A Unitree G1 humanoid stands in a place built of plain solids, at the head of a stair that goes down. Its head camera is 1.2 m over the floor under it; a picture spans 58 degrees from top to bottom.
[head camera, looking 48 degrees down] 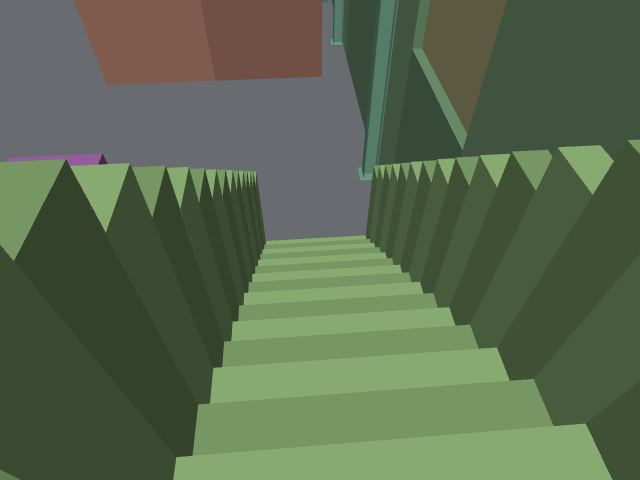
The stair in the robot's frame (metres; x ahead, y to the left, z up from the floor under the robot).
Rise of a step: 0.19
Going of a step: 0.23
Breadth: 1.30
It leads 4 degrees to the left of straight ahead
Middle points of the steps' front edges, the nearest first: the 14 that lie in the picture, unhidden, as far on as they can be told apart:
0.43 -0.20 -0.19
0.66 -0.18 -0.38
0.90 -0.17 -0.57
1.13 -0.15 -0.76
1.36 -0.13 -0.95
1.59 -0.11 -1.14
1.82 -0.09 -1.33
2.06 -0.08 -1.52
2.29 -0.06 -1.71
2.52 -0.04 -1.90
2.75 -0.02 -2.09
2.98 0.00 -2.28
3.22 0.01 -2.47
3.45 0.03 -2.66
